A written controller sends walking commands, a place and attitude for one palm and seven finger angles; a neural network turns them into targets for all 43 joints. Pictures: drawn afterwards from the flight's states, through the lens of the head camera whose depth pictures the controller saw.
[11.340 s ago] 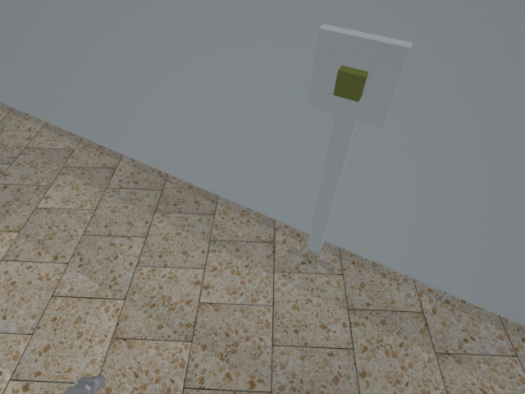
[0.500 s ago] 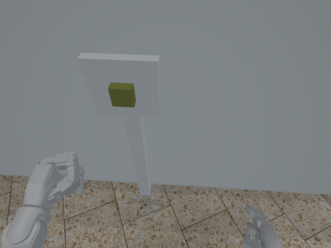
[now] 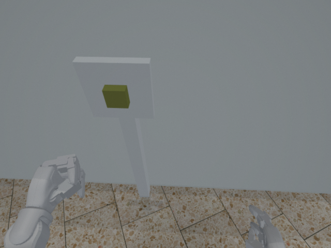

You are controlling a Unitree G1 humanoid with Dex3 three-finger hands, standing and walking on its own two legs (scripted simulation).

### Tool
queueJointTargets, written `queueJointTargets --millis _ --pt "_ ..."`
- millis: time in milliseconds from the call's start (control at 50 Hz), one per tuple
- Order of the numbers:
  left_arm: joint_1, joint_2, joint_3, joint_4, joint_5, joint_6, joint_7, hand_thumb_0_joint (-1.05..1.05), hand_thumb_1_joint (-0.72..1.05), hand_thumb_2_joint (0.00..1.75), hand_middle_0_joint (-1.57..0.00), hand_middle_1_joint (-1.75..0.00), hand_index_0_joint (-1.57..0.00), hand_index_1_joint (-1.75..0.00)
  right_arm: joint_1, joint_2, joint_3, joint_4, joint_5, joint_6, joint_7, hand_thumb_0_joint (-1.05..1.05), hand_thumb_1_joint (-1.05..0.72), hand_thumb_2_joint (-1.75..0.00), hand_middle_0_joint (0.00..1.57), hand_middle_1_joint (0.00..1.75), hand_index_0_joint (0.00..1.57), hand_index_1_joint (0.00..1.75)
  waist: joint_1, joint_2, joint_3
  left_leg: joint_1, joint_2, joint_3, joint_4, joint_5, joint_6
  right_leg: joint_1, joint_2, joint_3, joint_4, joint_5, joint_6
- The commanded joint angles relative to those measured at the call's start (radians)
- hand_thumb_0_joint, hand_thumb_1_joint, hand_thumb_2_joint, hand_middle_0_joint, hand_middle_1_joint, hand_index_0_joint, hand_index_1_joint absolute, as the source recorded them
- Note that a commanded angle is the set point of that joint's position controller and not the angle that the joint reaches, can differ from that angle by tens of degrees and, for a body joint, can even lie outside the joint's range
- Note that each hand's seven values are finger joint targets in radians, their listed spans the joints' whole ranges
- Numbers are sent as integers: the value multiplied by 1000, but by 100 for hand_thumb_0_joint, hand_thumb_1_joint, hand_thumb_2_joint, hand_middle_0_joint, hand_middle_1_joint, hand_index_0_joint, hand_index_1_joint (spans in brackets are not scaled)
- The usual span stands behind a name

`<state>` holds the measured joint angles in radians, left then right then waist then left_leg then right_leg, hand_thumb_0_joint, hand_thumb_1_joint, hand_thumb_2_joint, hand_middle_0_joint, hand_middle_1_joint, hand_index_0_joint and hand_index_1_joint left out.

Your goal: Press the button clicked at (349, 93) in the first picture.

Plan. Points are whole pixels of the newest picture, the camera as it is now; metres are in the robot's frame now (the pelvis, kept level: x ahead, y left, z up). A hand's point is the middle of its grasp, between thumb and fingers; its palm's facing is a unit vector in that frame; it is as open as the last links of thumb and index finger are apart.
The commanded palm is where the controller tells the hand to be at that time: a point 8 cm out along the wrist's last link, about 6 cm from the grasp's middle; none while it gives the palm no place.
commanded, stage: aim a knuckle at the button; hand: left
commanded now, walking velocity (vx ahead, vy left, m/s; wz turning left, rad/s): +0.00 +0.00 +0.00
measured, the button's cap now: (117, 96) +0.51 +0.19 +0.09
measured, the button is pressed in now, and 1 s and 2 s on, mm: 0 0 0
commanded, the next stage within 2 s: press the button with the knuckle in 1.90 s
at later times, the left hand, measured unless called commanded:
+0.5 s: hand (98, 155) +0.31 +0.19 +0.08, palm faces +0.02 -1.00 -0.03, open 3.1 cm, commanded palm +0.28 +0.24 +0.08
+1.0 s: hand (120, 135) +0.38 +0.15 +0.07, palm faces +0.00 -1.00 -0.03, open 3.1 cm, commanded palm +0.36 +0.20 +0.07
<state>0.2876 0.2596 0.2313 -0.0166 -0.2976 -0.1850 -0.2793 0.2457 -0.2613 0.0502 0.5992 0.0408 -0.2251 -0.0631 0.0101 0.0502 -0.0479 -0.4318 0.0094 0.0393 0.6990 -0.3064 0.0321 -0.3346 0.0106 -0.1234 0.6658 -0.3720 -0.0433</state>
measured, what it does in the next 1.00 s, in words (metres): stands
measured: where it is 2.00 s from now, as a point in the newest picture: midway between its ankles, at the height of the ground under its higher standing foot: outside the picture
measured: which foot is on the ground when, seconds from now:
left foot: down 0.00-1.00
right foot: down 0.00-1.00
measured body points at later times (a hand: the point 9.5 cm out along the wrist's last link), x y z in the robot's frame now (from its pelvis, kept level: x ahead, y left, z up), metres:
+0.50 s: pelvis +0.01 -0.01 +0.00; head +0.03 -0.02 +0.45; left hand +0.30 +0.24 +0.08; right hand +0.16 -0.26 -0.09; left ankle +0.04 +0.10 -0.72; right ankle -0.01 -0.09 -0.72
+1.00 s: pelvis +0.01 +0.00 -0.01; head +0.05 -0.01 +0.44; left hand +0.37 +0.21 +0.07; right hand +0.13 -0.24 -0.11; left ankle +0.04 +0.10 -0.72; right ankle -0.01 -0.09 -0.72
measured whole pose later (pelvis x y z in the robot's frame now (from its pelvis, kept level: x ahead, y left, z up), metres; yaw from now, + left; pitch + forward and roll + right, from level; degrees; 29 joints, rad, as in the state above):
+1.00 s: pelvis +0.01 +0.00 -0.01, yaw -1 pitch +7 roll +0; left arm -0.30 0.22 0.16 0.53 -0.18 -0.27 -0.11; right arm 0.26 -0.25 0.03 0.63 0.03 -0.09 -0.03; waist -0.04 0.03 -0.05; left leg -0.54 0.01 0.07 0.75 -0.33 0.04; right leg -0.46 0.00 -0.09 0.74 -0.40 -0.04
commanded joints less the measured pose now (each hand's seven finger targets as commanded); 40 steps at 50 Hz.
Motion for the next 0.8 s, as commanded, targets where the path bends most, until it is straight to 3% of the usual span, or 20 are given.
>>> queueJointTargets --millis 0,20,40,120,160,200,240,320,360,400,420,440,480,540,600,640,680,720,740,780 --pt "-177 147 66 -219 -24 -77 3 0 90 90 -130 -150 -130 -150 -104 -113 -49 -157 7 -73 -13 0 -90 -90 20 30 20 30 -8 -8 -105 106 -13 -66 -91 91 1 -40 -11 110 -146 117 35" --pt "-208 155 74 -205 -24 -78 7 0 90 90 -130 -150 -130 -150 -101 -115 -50 -150 7 -74 -15 0 -90 -90 20 30 20 30 -12 -13 -99 103 -13 -68 -90 83 1 -49 -10 109 -143 110 35" --pt "-218 176 91 -167 -23 -76 11 0 90 90 -130 -150 -130 -150 -95 -120 -50 -142 6 -71 -17 0 -90 -90 20 30 20 30 -18 -71 -76 79 -10 -70 -81 78 3 -53 -9 123 -151 96 40" --pt "-317 156 60 -116 -14 -82 5 0 90 90 -130 -150 -130 -150 -98 -117 -52 -132 10 -70 -23 0 -90 -90 20 30 20 30 -21 -12 -109 103 -15 -64 -78 81 2 -56 -16 127 -144 106 38" --pt "-351 174 69 -82 -11 -81 4 0 90 90 -130 -150 -130 -150 -94 -120 -52 -129 8 -67 -23 0 -90 -90 20 30 20 30 -20 -60 -134 81 -15 -61 -66 89 4 -33 -24 150 -147 117 47" --pt "-403 168 54 -65 -2 -83 6 0 90 90 -130 -150 -130 -150 -96 -118 -50 -126 11 -63 -23 0 -90 -90 20 30 20 30 -19 -3 -144 100 -16 -60 -73 101 2 -37 -22 137 -134 137 40" --pt "-400 185 76 -22 -3 -81 16 0 90 90 -130 -150 -130 -150 -92 -120 -52 -127 7 -60 -21 0 -90 -90 20 30 20 30 -10 -70 -156 84 -14 -63 -70 113 4 -21 -20 141 -130 159 44" --pt "-423 165 72 29 3 -78 26 0 90 90 -130 -150 -130 -150 -91 -117 -54 -130 8 -44 -12 0 -90 -90 20 30 20 30 -1 -18 -169 95 -20 -49 -70 158 1 -8 -24 134 -109 258 43" --pt "-427 199 107 59 7 -78 34 0 90 90 -130 -150 -130 -150 -82 -122 -59 -130 5 -30 -9 0 -90 -90 20 30 20 30 2 -77 -186 75 -18 -46 -63 170 2 12 -27 142 -101 293 53" --pt "-437 180 91 54 9 -86 37 0 90 90 -130 -150 -130 -150 -81 -118 -60 -135 7 -23 -4 0 -90 -90 20 30 20 30 2 -36 -199 94 -19 -41 -63 197 1 14 -24 135 -90 338 49" --pt "-465 177 84 59 12 -90 39 0 90 90 -130 -150 -130 -150 -77 -120 -60 -134 7 -18 -4 0 -90 -90 20 30 20 30 -5 -33 -200 97 -19 -39 -65 194 1 5 -20 128 -87 331 47" --pt "-485 182 86 73 12 -94 42 0 90 90 -130 -150 -130 -150 -73 -122 -60 -130 5 -13 -3 0 -90 -90 20 30 20 30 -12 -76 -188 82 -16 -43 -58 193 3 3 -20 134 -87 335 52" --pt "-517 151 53 57 19 -108 44 0 90 90 -130 -150 -130 -150 -71 -118 -64 -133 6 -9 -1 0 -90 -90 20 30 20 30 -15 -26 -214 111 -17 -39 -59 198 3 -11 -16 125 -79 329 45" --pt "-570 171 57 93 27 -119 56 0 90 90 -130 -150 -130 -150 -55 -126 -66 -117 4 2 -2 0 -90 -90 20 30 20 30 -30 -48 -211 109 -13 -44 -50 204 4 -28 -9 122 -73 328 43" --pt "-617 126 13 94 38 -128 66 0 90 90 -130 -150 -130 -150 -48 -121 -72 -115 4 8 2 0 -90 -90 20 30 20 30 -32 -9 -252 148 -11 -46 -49 229 0 -44 -5 105 -56 339 35" --pt "-606 136 19 120 47 -129 84 0 90 90 -130 -150 -130 -150 -39 -128 -73 -112 1 16 7 0 -90 -90 20 30 20 30 -30 -47 -248 142 -7 -56 -48 246 1 -50 0 96 -49 344 33" --pt "-673 88 -31 128 56 -129 98 0 90 90 -130 -150 -130 -150 -39 -122 -72 -111 4 25 11 0 -90 -90 20 30 20 30 -43 -29 -242 149 -6 -57 -50 231 -3 -76 0 91 -46 323 32" --pt "-698 92 -27 163 67 -125 118 0 90 90 -130 -150 -130 -150 -32 -126 -74 -105 0 34 12 0 -90 -90 20 30 20 30 -42 -34 -244 150 -5 -61 -51 214 -5 -91 0 88 -44 300 30" --pt "-705 118 -7 188 72 -125 128 0 90 90 -130 -150 -130 -150 -24 -131 -74 -100 -3 42 13 0 -90 -90 20 30 20 30 -41 -80 -240 127 -2 -64 -50 212 -2 -82 3 87 -42 298 31" --pt "-737 136 12 221 82 -128 144 0 90 90 -130 -150 -130 -150 -28 -129 -71 -104 -3 61 16 0 -90 -90 20 30 20 30 -36 -65 -246 112 -9 -56 -51 195 -2 -76 -1 97 -42 293 32"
